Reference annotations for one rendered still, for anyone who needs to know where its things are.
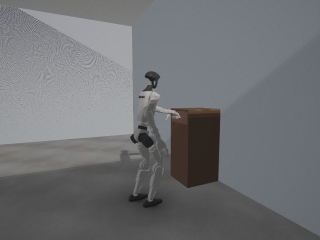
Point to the robot right upper arm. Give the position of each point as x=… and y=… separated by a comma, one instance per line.
x=153, y=98

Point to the drawer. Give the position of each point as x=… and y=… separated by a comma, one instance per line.
x=183, y=119

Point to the left robot foot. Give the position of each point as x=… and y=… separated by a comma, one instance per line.
x=140, y=196

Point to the cabinet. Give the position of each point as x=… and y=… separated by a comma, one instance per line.
x=194, y=152

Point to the robot left forearm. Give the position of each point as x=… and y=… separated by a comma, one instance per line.
x=161, y=110

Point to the right robot hand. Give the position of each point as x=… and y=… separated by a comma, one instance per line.
x=160, y=144

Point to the robot right forearm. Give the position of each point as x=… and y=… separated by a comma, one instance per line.
x=153, y=128

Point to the left robot hand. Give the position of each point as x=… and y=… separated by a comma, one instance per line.
x=171, y=112

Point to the humanoid robot torso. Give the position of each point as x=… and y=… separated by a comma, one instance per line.
x=143, y=100

